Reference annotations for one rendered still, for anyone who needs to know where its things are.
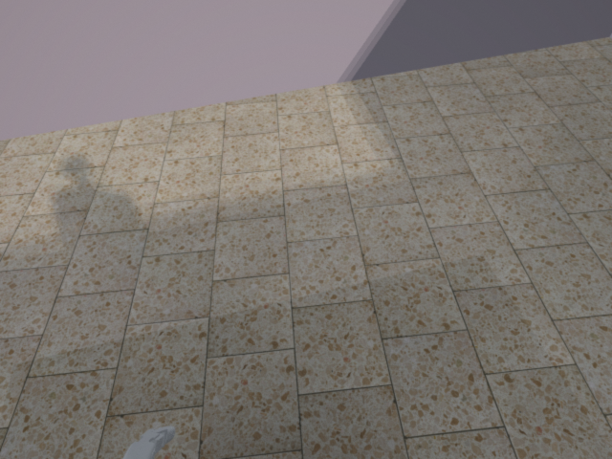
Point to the robot left hand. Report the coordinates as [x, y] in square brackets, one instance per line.
[150, 443]

